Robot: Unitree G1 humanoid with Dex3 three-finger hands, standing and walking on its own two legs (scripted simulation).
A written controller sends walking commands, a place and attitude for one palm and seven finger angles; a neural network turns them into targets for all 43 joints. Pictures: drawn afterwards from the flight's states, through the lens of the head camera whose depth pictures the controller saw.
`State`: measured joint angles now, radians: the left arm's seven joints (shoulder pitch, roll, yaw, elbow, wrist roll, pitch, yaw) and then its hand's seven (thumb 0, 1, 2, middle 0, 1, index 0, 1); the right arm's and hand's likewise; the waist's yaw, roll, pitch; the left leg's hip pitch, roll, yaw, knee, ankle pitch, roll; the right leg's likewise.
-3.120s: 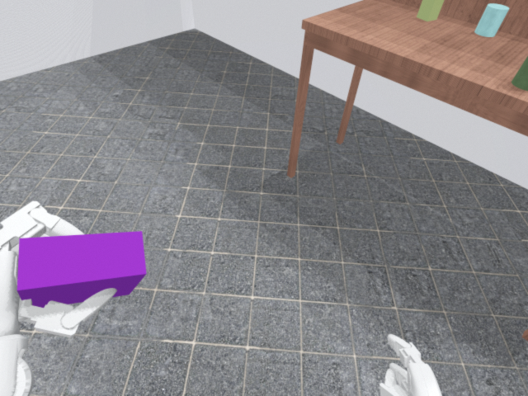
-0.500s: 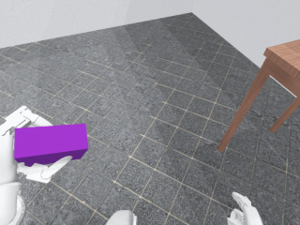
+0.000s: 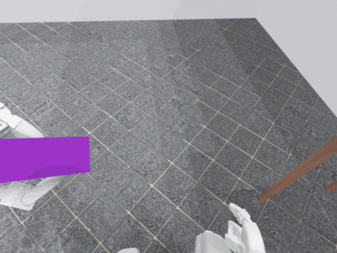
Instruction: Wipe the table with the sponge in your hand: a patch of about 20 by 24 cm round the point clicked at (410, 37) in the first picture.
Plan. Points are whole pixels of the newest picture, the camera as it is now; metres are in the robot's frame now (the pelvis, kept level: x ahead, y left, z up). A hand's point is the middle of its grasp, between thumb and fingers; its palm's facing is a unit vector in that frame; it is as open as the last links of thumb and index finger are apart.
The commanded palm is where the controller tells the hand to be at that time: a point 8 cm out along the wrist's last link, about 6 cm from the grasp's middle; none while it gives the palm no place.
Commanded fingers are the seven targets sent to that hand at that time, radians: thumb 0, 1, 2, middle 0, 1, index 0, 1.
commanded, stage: turn to face it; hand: left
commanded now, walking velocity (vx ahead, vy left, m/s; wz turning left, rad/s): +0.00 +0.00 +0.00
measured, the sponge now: (53, 157) +0.23 +0.19 +0.19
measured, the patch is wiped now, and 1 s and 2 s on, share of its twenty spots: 0.00 0.00 0.00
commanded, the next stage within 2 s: none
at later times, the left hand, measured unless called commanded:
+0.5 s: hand (118, 118) +0.30 +0.11 +0.20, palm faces +0.23 -0.84 -0.49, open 9.3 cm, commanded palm +0.25 +0.18 +0.18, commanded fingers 0.00 0.10 1.30 -1.20 -1.60 -1.20 -1.60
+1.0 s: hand (165, 122) +0.31 +0.04 +0.18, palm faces +0.03 -0.87 -0.50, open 9.3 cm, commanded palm +0.27 +0.10 +0.18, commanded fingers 0.00 0.10 1.30 -1.20 -1.60 -1.20 -1.60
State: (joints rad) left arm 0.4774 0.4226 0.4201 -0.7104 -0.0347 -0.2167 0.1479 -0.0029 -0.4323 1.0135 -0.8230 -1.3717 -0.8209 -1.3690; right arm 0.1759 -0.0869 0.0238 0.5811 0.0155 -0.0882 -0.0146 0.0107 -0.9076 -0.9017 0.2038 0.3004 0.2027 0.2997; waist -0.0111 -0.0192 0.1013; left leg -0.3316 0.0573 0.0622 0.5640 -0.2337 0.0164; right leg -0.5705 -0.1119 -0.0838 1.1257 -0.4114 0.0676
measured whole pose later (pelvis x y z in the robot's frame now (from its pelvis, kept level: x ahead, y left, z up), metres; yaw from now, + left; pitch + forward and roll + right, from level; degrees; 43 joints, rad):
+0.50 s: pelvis +0.05 -0.08 +0.00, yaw -7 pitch +1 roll +3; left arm 0.50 0.44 0.40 -0.62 -0.05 -0.24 0.14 0.00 -0.43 1.01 -0.83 -1.37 -0.82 -1.36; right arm 0.12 -0.26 -0.04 0.54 0.00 -0.04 -0.04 0.01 -0.91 -0.90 0.20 0.30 0.20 0.30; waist -0.02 -0.05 0.06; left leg -0.41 0.04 0.05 0.87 -0.41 -0.07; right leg -0.35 0.05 -0.03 0.51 -0.18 -0.11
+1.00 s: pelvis +0.00 -0.08 -0.01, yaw -26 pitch +0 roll +0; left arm 0.38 0.41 0.38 -0.50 -0.02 -0.18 0.13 0.00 -0.43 1.01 -0.83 -1.36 -0.83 -1.36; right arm 0.22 -0.12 0.05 0.53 0.01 -0.04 0.02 0.01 -0.90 -0.90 0.21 0.30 0.21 0.30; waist 0.03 0.05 0.10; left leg -0.23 0.24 0.24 0.62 -0.34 -0.10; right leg -0.31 -0.03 -0.11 0.65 -0.33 0.06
